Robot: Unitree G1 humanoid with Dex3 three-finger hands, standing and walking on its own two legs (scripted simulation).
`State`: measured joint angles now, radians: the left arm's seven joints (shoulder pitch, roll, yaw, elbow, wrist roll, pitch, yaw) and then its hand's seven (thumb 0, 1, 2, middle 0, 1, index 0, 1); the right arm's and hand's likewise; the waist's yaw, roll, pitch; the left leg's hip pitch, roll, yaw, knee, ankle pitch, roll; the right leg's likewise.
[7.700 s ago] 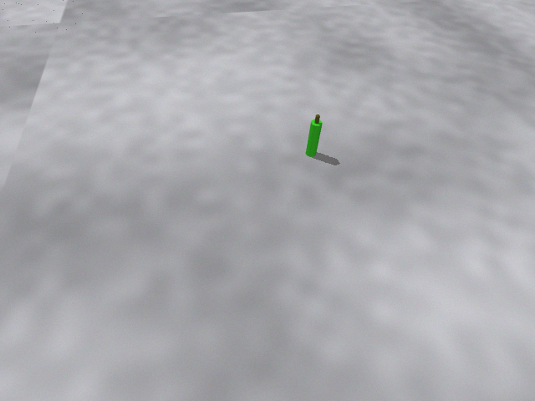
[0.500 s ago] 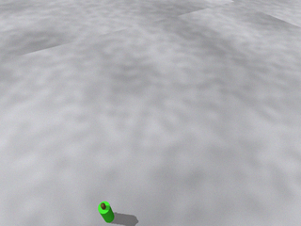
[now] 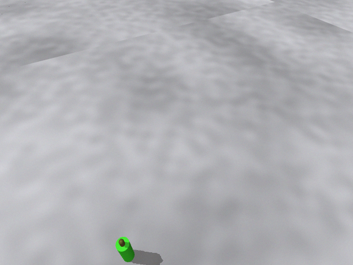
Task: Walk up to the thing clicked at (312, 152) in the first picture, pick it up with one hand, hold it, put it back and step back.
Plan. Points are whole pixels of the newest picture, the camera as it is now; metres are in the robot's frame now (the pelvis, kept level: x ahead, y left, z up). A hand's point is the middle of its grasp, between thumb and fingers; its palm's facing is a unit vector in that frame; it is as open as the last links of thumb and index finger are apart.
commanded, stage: go down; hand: left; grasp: from the side
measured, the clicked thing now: (125, 248) +0.31 +0.21 -0.65
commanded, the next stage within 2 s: none
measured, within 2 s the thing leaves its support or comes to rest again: neither
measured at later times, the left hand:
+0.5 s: hand out of the picture +0.15 +0.27 -0.18, palm faces +0.05 -0.94 -0.33, open 14.8 cm
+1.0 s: hand out of the picture +0.13 +0.29 -0.20, palm faces +0.08 -0.95 -0.31, open 17.5 cm
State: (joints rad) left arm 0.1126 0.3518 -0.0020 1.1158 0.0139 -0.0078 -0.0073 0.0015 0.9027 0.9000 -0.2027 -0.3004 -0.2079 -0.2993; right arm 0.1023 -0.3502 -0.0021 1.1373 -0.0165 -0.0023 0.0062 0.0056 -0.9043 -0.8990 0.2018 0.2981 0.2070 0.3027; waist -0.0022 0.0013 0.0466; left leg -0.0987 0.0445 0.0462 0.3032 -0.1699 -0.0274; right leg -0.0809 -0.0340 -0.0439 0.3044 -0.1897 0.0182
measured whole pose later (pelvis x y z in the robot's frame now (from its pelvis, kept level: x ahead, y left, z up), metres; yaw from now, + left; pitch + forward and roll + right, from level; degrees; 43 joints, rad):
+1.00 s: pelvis -0.02 +0.01 -0.09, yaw +1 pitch +17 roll -3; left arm 0.27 0.36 0.27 0.43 0.02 0.21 -0.13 -0.01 -0.58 0.01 -0.10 -0.05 -0.10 -0.06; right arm 0.21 -0.23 -0.01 0.56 0.00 -0.17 -0.07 0.01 -0.88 -0.89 0.20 0.30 0.21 0.30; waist -0.04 0.00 -0.12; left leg -0.90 0.06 -0.02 1.11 -0.51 -0.01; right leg -0.83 -0.04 -0.06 1.06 -0.51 0.03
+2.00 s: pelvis -0.09 +0.01 -0.29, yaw -3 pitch +33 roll -5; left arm -0.28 0.69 0.68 0.89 -0.15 -0.30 -0.61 -0.02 -0.59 0.05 -0.07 -0.06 -0.07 -0.06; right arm 0.09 -0.32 0.04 0.66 -0.03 -0.20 -0.07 0.01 -0.89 -0.90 0.20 0.30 0.21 0.30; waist -0.03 -0.02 -0.16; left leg -1.82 0.07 -0.09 1.89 -0.65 -0.02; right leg -1.74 -0.04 -0.07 1.84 -0.67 0.01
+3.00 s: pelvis -0.10 +0.01 -0.36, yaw -4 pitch +33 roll -6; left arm -0.41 0.80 0.77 0.96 -0.20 -0.32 -0.74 -0.02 -0.59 0.07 -0.05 -0.03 -0.04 -0.05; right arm 0.08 -0.35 0.07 0.70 -0.04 -0.19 -0.07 0.01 -0.92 -0.91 0.20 0.30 0.21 0.30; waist -0.03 -0.03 -0.12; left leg -2.03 0.06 -0.12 2.11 -0.67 -0.02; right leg -1.95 -0.03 -0.07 2.06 -0.70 0.01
